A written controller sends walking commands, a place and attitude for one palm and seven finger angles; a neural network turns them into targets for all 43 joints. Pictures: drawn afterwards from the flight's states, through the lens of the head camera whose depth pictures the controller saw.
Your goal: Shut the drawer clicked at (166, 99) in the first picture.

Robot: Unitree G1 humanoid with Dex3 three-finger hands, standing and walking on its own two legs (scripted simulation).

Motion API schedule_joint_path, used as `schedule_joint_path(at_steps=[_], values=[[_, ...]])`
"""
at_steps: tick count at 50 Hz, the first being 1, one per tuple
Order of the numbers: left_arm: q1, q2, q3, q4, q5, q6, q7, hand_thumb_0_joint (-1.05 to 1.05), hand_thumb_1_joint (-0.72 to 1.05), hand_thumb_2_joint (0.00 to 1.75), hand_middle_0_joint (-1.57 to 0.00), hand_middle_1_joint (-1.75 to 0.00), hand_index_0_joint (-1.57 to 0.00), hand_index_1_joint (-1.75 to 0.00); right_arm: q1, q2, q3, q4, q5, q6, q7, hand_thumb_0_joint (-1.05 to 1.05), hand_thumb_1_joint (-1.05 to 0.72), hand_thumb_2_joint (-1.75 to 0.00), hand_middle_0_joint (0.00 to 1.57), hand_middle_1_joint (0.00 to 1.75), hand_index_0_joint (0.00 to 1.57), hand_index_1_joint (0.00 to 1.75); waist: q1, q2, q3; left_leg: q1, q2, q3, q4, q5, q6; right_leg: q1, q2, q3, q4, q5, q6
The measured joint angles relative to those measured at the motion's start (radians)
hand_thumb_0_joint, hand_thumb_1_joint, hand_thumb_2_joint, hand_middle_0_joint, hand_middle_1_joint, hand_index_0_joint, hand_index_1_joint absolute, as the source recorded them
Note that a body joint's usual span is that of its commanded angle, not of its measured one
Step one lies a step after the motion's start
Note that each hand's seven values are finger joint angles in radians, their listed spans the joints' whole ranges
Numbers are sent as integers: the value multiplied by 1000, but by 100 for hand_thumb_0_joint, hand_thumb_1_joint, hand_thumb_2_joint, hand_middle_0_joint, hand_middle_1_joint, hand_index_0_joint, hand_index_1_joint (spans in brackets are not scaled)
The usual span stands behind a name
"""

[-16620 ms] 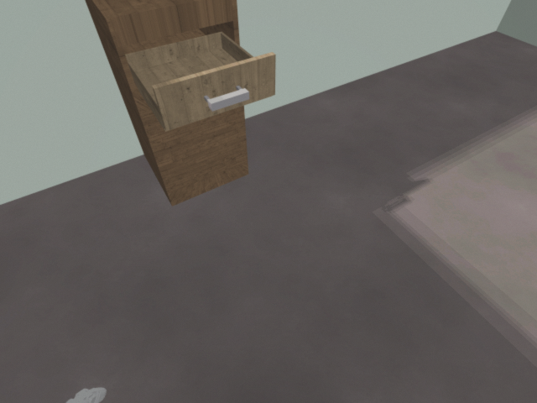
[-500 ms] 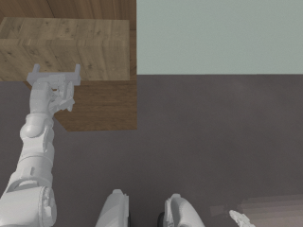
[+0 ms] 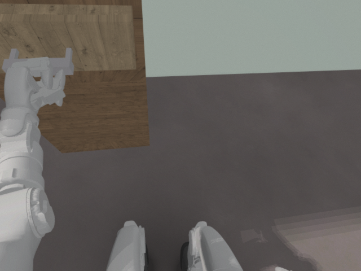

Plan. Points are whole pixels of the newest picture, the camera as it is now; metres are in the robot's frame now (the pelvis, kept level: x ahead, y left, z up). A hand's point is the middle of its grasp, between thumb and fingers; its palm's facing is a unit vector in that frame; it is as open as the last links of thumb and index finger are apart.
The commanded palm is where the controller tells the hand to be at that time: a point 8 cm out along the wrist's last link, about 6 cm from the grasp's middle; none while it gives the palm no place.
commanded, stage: push the drawer shut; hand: left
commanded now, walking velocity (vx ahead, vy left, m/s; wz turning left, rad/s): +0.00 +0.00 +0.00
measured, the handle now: (41, 59) +0.56 +0.28 +0.05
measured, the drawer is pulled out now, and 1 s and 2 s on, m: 0.04 0.00 0.00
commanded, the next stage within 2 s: pull the fist back off the drawer in 0.64 s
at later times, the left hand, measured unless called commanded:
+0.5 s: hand (54, 68) +0.54 +0.25 +0.05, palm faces +0.06 -1.00 -0.05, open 3.3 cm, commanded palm +0.56 +0.27 +0.06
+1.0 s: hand (52, 66) +0.54 +0.25 +0.05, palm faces +0.08 -1.00 -0.05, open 3.5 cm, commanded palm +0.55 +0.25 +0.06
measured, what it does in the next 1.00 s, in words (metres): stands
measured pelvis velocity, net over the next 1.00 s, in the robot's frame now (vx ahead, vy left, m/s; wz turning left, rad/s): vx -0.03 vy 0.01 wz -0.01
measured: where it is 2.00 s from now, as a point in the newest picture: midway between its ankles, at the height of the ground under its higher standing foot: outside the picture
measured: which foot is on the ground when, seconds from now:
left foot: down 0.00-1.00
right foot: down 0.00-1.00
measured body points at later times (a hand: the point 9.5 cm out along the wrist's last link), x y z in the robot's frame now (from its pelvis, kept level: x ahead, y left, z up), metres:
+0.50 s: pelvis -0.01 +0.01 -0.01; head +0.17 +0.05 +0.40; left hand +0.53 +0.30 +0.05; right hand +0.00 -0.26 -0.11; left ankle +0.05 +0.10 -0.62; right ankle +0.03 -0.10 -0.62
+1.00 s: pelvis -0.03 +0.01 -0.02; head +0.16 +0.07 +0.38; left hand +0.53 +0.31 +0.06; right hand -0.03 -0.25 -0.11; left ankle +0.05 +0.10 -0.62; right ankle +0.03 -0.10 -0.62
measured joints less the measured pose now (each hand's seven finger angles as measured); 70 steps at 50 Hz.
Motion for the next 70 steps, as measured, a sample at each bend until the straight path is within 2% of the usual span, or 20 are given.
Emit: schedule_joint_path(at_steps=[15, 25, 37, 44, 57, 70], values=[[-173, 91, 18, 109, 63, 35, 32, 0, 64, 85, -140, -160, -139, -160, 14, -5, 20, -14, -19, 15, 9, 0, -90, -90, 20, 30, 20, 30, -53, 6, 5, -80, 1, -9, 34, -3, 10, -69, 2, -8, 17, 5, 8], [-246, 144, 14, 152, 82, 46, 2, -4, 50, 84, -140, -160, -142, -160, 37, -3, 35, -4, -25, 20, 9, 0, -90, -90, 20, 30, 20, 30, -62, 7, 10, -131, -2, -24, 60, 1, 14, -109, -1, -22, 33, 8, 11], [-341, 192, -49, 188, 90, 91, 22, -3, 44, 83, -140, -160, -144, -160, 29, -7, 58, 4, -26, -25, -8, 0, -90, -90, 20, 30, 20, 30, -85, 1, 9, -194, -9, -41, 81, 25, 17, -161, -7, -40, 49, 29, 12], [-362, 206, -58, 191, 95, 112, 37, -3, 43, 83, -140, -160, -144, -160, 28, -11, 65, 4, -28, -53, -13, 0, -90, -90, 20, 30, 20, 30, -95, 1, 14, -208, -9, -39, 80, 38, 21, -175, -8, -38, 48, 42, 14], [-337, 180, -37, 156, 100, 114, 51, -3, 46, 81, -140, -160, -141, -160, 57, -3, 51, 1, -36, -38, 13, 0, -90, -90, 20, 30, 20, 30, -84, 4, 20, -195, -9, -35, 72, 38, 22, -163, -6, -33, 39, 44, 15], [-137, 58, 13, 21, 55, 79, 68, -4, 66, 84, -140, -160, -139, -160, 48, 5, 26, -21, -21, 8, 32, 0, -90, -90, 20, 30, 20, 30, -50, 10, 13, -76, 1, -1, 7, 14, 22, -64, 6, 4, -20, 31, 21]])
